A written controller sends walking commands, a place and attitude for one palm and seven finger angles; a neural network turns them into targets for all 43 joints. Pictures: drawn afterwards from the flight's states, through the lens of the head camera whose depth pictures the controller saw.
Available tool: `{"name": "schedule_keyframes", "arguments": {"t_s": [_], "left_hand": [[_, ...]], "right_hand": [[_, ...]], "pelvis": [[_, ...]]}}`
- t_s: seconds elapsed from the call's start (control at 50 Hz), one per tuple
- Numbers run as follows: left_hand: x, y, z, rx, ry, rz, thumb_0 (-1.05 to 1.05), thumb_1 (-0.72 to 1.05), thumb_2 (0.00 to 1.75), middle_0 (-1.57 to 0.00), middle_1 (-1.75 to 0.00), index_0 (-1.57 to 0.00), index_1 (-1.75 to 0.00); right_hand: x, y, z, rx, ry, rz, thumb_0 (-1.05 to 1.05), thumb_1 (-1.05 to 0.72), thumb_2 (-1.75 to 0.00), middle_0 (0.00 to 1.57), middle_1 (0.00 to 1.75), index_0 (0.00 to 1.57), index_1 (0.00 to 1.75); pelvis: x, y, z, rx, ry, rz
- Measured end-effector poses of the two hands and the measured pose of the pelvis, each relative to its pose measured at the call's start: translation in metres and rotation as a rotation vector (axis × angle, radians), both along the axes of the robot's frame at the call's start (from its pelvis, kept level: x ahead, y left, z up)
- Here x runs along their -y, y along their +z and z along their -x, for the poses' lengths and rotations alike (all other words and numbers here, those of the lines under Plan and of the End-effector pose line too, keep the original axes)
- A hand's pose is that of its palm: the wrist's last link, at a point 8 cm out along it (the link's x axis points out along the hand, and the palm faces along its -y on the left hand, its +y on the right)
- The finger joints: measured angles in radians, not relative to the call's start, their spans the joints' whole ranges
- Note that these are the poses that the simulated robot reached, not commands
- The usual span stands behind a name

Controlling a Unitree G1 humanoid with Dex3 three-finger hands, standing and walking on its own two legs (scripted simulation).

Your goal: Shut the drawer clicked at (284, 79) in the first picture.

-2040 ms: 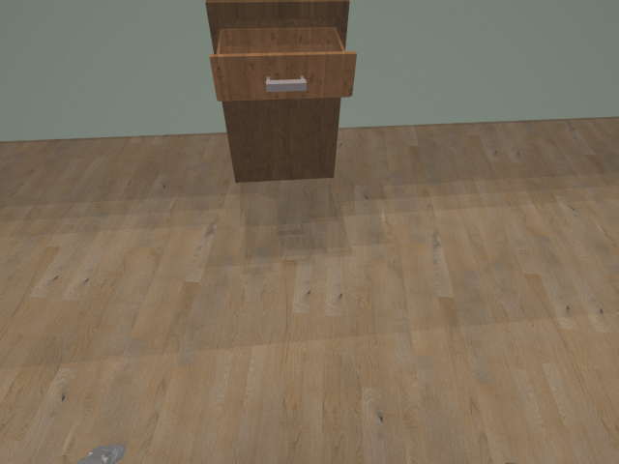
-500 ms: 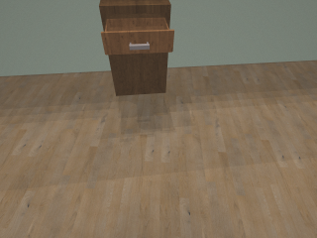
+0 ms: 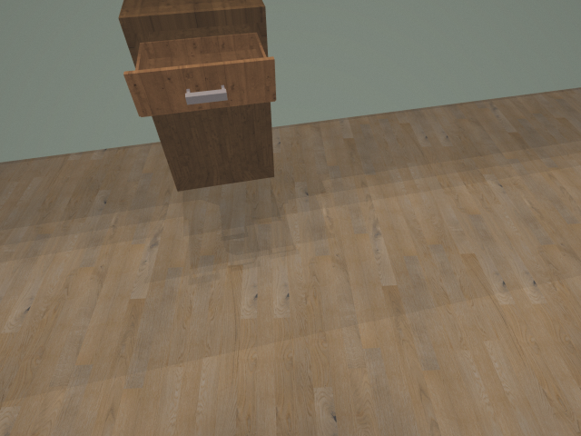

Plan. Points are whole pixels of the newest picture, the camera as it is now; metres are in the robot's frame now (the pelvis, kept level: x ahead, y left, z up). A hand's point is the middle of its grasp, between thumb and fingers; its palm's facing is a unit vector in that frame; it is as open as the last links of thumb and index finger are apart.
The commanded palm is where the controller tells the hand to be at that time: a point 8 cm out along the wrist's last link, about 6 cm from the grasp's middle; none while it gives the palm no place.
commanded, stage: walk to a spot facing it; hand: left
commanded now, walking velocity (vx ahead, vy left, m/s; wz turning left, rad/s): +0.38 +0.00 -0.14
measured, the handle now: (206, 93) +1.04 +0.35 -0.08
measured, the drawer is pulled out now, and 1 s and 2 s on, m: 0.30 0.30 0.30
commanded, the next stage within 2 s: turn to face it in 0.98 s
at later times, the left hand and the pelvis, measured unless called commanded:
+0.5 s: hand (171, 396) +0.21 +0.23 -0.18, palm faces -0.01 -0.99 -0.15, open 7.4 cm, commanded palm none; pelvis +0.22 +0.06 +0.00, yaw -7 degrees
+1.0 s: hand (264, 231) +0.57 +0.12 -0.16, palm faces -0.32 -0.93 -0.17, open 7.4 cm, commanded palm none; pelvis +0.42 -0.02 -0.01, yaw -17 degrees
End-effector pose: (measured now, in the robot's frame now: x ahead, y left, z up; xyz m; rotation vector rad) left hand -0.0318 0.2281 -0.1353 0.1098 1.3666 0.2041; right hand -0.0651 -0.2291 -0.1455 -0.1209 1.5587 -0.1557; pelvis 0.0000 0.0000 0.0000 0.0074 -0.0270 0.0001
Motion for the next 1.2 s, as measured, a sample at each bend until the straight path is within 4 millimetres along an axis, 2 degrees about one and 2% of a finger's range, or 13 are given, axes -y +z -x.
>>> {"name": "schedule_keyframes", "arguments": {"t_s": [0.06,0.2,0.3,0.36,0.42,0.5,0.58,0.7,0.82,0.98,1.02,1.06,1.2], "left_hand": [[0.01,0.007,-0.004,-0.048,-0.003,0.014,0.01,0.91,0.9,-0.2,-0.3,-0.2,-0.3],[0.019,0.014,-0.02,-0.198,-0.026,0.061,0.01,0.91,0.9,-0.2,-0.3,-0.21,-0.3],[0.003,0.001,-0.057,-0.236,0.007,0.069,0.01,0.9,0.9,-0.2,-0.3,-0.21,-0.3],[-0.016,-0.018,-0.092,-0.248,0.005,0.072,0.01,0.9,0.9,-0.2,-0.3,-0.21,-0.3],[-0.036,-0.025,-0.146,-0.197,-0.021,0.061,0.01,0.91,0.9,-0.2,-0.3,-0.2,-0.3],[-0.053,-0.016,-0.238,-0.043,-0.082,0.044,0.01,0.91,0.9,-0.19,-0.3,-0.2,-0.3],[-0.056,-0.002,-0.32,0.087,-0.131,0.041,0.01,0.91,0.9,-0.19,-0.29,-0.2,-0.3],[-0.052,0.012,-0.404,0.131,-0.2,0.03,0.01,0.93,0.9,-0.19,-0.3,-0.2,-0.3],[-0.024,0.014,-0.477,0.104,-0.304,0.035,0.01,0.92,0.9,-0.19,-0.3,-0.2,-0.3],[0.054,0.001,-0.6,0.19,-0.455,0.053,0.01,0.91,0.9,-0.19,-0.3,-0.2,-0.3],[0.069,0.0,-0.62,0.234,-0.446,0.059,0.01,0.91,0.9,-0.19,-0.3,-0.2,-0.3],[0.078,0.002,-0.629,0.243,-0.43,0.064,0.01,0.91,0.9,-0.19,-0.3,-0.2,-0.3],[0.067,0.014,-0.65,0.209,-0.381,0.009,-0.02,0.95,0.9,-0.2,-0.3,-0.21,-0.3]], "right_hand": [[0.003,0.008,-0.046,0.07,-0.007,0.009,0.01,-0.91,-0.9,0.2,0.29,0.2,0.3],[-0.007,0.019,-0.189,0.333,-0.02,0.005,0.01,-0.91,-0.9,0.19,0.29,0.2,0.3],[-0.031,0.019,-0.29,0.449,0.038,-0.004,0.01,-0.91,-0.9,0.19,0.29,0.2,0.3],[-0.045,0.012,-0.336,0.517,0.05,0.022,0.0,-0.91,-0.9,0.2,0.29,0.2,0.3],[-0.053,0.012,-0.348,0.512,0.017,0.04,0.0,-0.91,-0.9,0.2,0.29,0.2,0.3],[-0.054,0.021,-0.337,0.444,-0.067,0.081,-0.01,-0.94,-0.9,0.2,0.29,0.21,0.3],[-0.05,0.026,-0.323,0.354,-0.099,0.102,-0.02,-0.95,-0.9,0.2,0.29,0.21,0.3],[-0.061,0.025,-0.303,0.227,-0.186,0.073,-0.01,-0.93,-0.9,0.2,0.29,0.2,0.3],[-0.075,0.023,-0.292,0.103,-0.293,0.025,0.0,-0.92,-0.9,0.2,0.29,0.2,0.3],[-0.071,0.012,-0.295,-0.083,-0.421,-0.042,0.0,-0.91,-0.9,0.2,0.29,0.21,0.3],[-0.059,0.009,-0.31,-0.099,-0.425,-0.048,0.01,-0.91,-0.9,0.2,0.29,0.21,0.3],[-0.04,0.008,-0.337,-0.067,-0.417,-0.03,0.01,-0.91,-0.9,0.2,0.29,0.2,0.3],[0.023,0.015,-0.477,0.202,-0.334,0.056,0.01,-0.91,-0.9,0.19,0.29,0.2,0.3]], "pelvis": [[0.001,0.009,-0.022,-0.005,-0.027,-0.007],[-0.01,0.014,-0.078,-0.017,-0.067,0.005],[-0.026,0.002,-0.13,-0.013,-0.067,0.023],[-0.04,-0.015,-0.168,-0.004,-0.081,0.041],[-0.05,-0.015,-0.193,0.019,-0.1,0.024],[-0.058,0.0,-0.223,0.025,-0.123,0.013],[-0.062,0.01,-0.252,0.015,-0.141,0.003],[-0.058,0.017,-0.296,0.003,-0.175,-0.009],[-0.04,0.017,-0.343,-0.008,-0.224,-0.008],[0.01,-0.002,-0.412,-0.025,-0.286,-0.005],[0.022,-0.005,-0.425,-0.017,-0.295,0.003],[0.029,-0.002,-0.438,-0.007,-0.297,0.014],[0.04,0.013,-0.483,-0.014,-0.269,0.033]]}}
